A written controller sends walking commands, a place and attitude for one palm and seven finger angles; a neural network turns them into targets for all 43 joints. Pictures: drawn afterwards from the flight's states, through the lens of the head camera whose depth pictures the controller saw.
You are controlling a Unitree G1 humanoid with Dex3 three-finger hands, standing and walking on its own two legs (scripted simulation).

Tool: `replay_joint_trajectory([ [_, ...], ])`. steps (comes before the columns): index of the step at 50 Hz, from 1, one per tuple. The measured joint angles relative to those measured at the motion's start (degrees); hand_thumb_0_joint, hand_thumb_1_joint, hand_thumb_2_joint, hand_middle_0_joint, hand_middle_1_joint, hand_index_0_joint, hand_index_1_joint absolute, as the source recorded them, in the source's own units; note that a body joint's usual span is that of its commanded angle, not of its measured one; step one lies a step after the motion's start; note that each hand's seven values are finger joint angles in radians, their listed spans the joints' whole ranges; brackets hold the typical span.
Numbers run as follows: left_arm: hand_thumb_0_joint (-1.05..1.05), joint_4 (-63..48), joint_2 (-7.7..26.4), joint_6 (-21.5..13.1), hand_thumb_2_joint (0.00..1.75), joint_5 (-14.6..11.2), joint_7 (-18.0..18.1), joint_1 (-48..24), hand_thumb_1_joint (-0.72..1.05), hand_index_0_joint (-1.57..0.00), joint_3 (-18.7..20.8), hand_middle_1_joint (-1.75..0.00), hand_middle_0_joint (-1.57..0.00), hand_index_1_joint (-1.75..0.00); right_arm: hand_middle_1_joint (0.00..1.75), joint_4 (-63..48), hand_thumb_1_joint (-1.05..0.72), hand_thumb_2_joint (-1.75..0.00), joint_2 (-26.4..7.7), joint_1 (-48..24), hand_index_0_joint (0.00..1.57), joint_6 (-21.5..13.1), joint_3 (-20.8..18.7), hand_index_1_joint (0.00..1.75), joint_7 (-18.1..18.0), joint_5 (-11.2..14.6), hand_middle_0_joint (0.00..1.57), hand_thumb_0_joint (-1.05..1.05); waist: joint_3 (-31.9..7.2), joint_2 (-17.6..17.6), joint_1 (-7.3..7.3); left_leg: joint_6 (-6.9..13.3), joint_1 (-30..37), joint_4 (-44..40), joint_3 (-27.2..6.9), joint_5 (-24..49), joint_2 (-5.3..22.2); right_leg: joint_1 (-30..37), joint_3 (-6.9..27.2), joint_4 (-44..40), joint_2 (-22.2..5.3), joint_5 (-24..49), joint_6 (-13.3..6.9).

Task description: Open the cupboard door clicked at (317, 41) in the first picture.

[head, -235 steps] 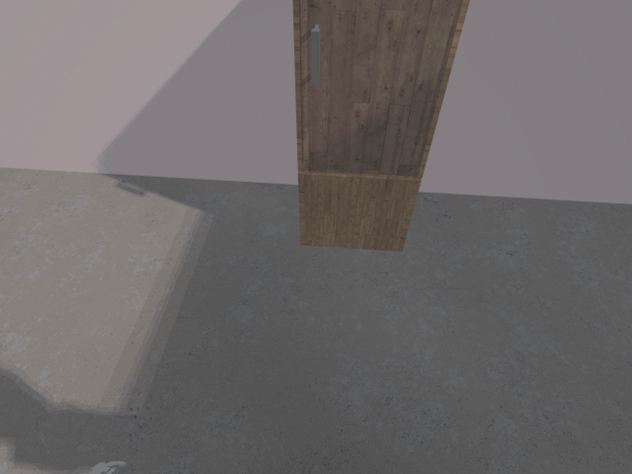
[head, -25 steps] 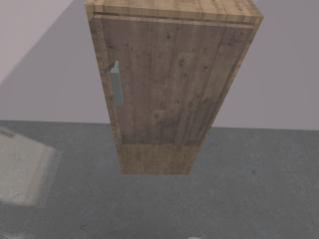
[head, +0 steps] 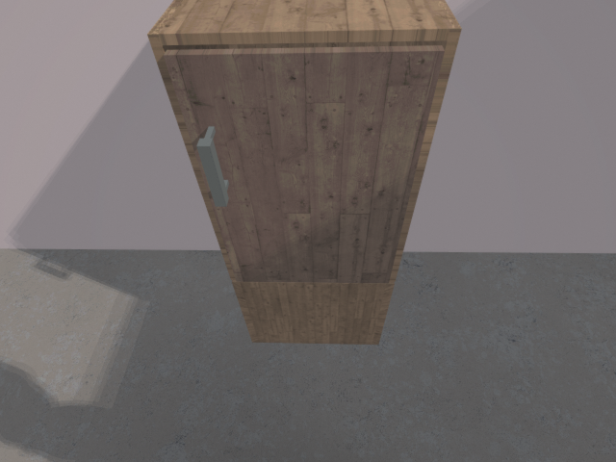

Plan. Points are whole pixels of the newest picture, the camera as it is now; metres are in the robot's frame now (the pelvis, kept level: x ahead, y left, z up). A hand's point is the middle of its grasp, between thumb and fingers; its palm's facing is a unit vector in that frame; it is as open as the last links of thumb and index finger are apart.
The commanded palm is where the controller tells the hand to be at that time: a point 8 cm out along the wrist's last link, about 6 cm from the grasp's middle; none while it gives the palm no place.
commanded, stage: come to a stop and stand still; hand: left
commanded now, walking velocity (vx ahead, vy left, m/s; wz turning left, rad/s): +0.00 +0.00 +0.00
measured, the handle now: (216, 167) +0.56 +0.22 +0.06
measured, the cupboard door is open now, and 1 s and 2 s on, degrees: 0 0 0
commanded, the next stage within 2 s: look again from close up in 0.42 s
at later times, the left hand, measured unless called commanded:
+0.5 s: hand out of the picture -0.01 +0.21 -0.18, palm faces +0.01 -0.99 -0.17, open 7.3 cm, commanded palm none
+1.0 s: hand out of the picture +0.00 +0.21 -0.17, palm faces -0.01 -0.97 -0.24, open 7.4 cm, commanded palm none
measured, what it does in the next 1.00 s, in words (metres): steps on the spot: left foot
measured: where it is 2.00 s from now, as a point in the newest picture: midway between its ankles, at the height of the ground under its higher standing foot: outside the picture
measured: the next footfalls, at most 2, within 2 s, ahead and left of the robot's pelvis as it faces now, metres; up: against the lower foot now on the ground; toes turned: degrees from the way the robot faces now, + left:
left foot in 0.10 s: +0.00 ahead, +0.15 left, +0.00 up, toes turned +2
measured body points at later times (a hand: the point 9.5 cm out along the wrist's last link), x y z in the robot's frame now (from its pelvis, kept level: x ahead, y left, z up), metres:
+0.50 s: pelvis -0.01 +0.05 +0.00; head -0.01 +0.05 +0.45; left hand -0.01 +0.26 -0.17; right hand -0.01 -0.18 -0.16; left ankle -0.04 +0.15 -0.74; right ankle +0.00 -0.10 -0.74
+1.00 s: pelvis -0.01 +0.03 +0.00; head +0.00 +0.00 +0.45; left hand +0.00 +0.26 -0.15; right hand -0.01 -0.18 -0.18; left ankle -0.04 +0.15 -0.74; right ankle +0.00 -0.10 -0.74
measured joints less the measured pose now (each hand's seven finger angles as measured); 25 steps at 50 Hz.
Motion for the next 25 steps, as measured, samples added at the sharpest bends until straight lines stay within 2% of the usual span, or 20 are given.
replay_joint_trajectory([
  [2,0.00,0.41,0.47,0.07,0.89,0.07,-0.10,0.33,0.91,-0.20,0.24,-0.30,-0.21,-0.30,0.30,-0.01,-0.91,-0.90,0.33,0.21,0.20,-0.47,0.31,0.30,-0.17,0.23,0.20,0.00,-0.03,-0.72,0.40,0.34,2.76,-6.58,0.32,-0.38,0.12,-0.39,0.02,-0.33,-0.16,0.59,0.36],
  [5,0.00,1.56,1.16,0.71,0.89,-0.44,-0.11,1.07,0.91,-0.20,0.53,-0.30,-0.21,-0.30,0.30,-0.30,-0.91,-0.90,0.62,0.83,0.20,-1.92,1.00,0.30,-0.58,0.45,0.20,0.00,-0.58,-0.77,0.36,1.23,8.19,-19.36,0.65,4.26,0.64,-1.86,-0.28,1.32,0.34,0.38,1.39],
  [6,0.00,2.12,1.55,1.10,0.89,-0.67,-0.14,1.09,0.91,-0.20,0.64,-0.30,-0.21,-0.30,0.30,-0.12,-0.91,-0.90,1.03,0.86,0.20,-2.38,1.10,0.30,-0.81,0.36,0.20,0.00,-0.56,-1.15,0.12,1.63,8.43,-20.60,0.58,6.59,0.57,-2.52,-0.26,2.61,0.25,-0.19,1.70],
  [9,0.00,4.09,2.71,2.28,0.89,-0.70,-0.11,1.49,0.91,-0.20,0.86,-0.30,-0.21,-0.30,0.30,0.61,-0.91,-0.90,3.10,1.45,0.20,-2.66,2.01,0.30,-1.24,0.10,0.20,0.00,-0.93,-3.09,-0.15,2.47,9.01,-20.34,1.21,5.64,-0.17,-2.87,1.21,5.93,0.39,-6.49,1.50],
  [12,0.00,5.46,2.95,2.18,0.89,-0.62,-0.33,1.82,0.91,-0.19,0.46,-0.30,-0.20,-0.30,0.30,1.78,-0.92,-0.90,4.56,1.94,0.20,-2.88,2.80,0.30,-2.08,0.00,0.20,0.00,-1.44,-3.53,-0.28,2.96,10.30,-22.97,1.52,6.44,-0.70,-2.13,1.78,8.91,1.16,-8.23,1.11],
  [15,0.00,6.25,2.56,0.86,0.89,-0.85,-0.31,2.20,0.91,-0.19,-0.32,-0.29,-0.20,-0.30,0.30,3.10,-0.93,-0.90,4.79,2.04,0.20,-3.43,3.09,0.30,-2.50,0.29,0.21,0.01,-1.24,-3.93,-0.11,3.22,10.47,-23.09,2.26,6.52,-1.85,1.86,2.25,2.61,1.25,-2.68,1.00],
  [19,0.00,8.27,0.27,-0.34,0.89,-1.13,-0.02,1.86,0.91,-0.19,-1.48,-0.29,-0.20,-0.30,0.30,4.59,-0.94,-0.90,3.90,1.19,0.20,-3.93,2.93,0.30,-2.58,0.81,0.21,0.01,-0.26,-1.23,-0.86,3.27,11.25,-23.00,2.35,6.23,-1.03,4.07,2.20,-0.41,2.14,-2.84,1.65],
  [25,0.01,9.41,-0.83,-0.18,0.89,-1.14,0.38,1.08,0.92,-0.19,-2.19,-0.30,-0.20,-0.30,0.30,6.03,-0.93,-0.90,4.40,1.65,0.20,-4.39,3.42,0.30,-2.48,0.88,0.21,0.01,-0.14,-1.25,-1.47,3.47,12.60,-24.96,2.70,7.35,-1.00,5.41,2.47,-2.62,2.29,-1.46,1.88],
])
